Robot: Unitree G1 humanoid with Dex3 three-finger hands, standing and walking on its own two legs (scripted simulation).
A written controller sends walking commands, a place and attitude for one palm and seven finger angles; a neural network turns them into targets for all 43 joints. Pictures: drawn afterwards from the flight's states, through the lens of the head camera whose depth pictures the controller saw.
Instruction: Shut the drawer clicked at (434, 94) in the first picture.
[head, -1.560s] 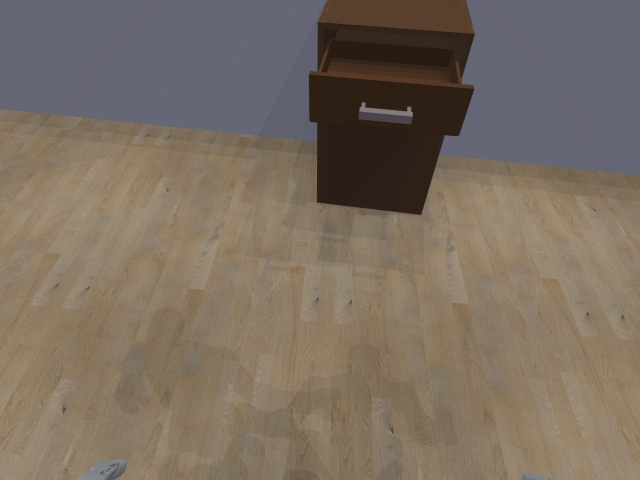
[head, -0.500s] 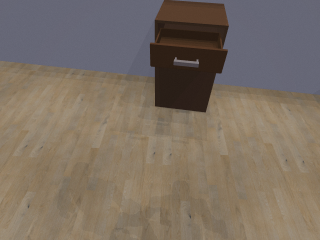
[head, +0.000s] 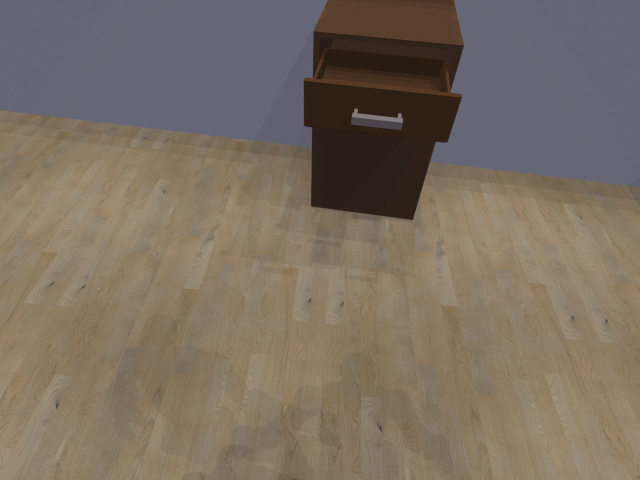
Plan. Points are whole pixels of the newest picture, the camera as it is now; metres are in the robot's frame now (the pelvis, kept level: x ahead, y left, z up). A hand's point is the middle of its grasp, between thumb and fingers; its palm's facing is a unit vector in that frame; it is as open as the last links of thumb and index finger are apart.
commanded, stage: walk to a spot facing it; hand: left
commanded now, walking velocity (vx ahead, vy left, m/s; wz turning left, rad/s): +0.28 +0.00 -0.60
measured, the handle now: (377, 117) +1.04 -0.09 -0.09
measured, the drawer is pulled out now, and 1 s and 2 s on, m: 0.30 0.30 0.30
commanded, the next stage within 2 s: turn to face it in 1.30 s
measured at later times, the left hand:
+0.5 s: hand out of the picture +0.09 +0.14 -0.17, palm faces -0.13 -0.97 -0.20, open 7.4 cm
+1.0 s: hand (263, 314) +0.44 +0.14 -0.18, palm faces -0.41 -0.89 -0.21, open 7.4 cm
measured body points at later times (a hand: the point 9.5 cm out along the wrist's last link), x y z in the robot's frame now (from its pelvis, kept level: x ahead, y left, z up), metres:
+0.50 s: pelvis +0.09 -0.04 -0.01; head +0.10 -0.06 +0.44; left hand +0.09 +0.19 -0.15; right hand +0.08 -0.29 -0.16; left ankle +0.12 +0.10 -0.66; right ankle +0.04 -0.11 -0.75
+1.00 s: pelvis +0.30 -0.03 -0.01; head +0.33 -0.02 +0.44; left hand +0.46 +0.18 -0.16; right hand +0.25 -0.27 -0.14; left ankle +0.35 +0.05 -0.75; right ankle +0.22 -0.13 -0.64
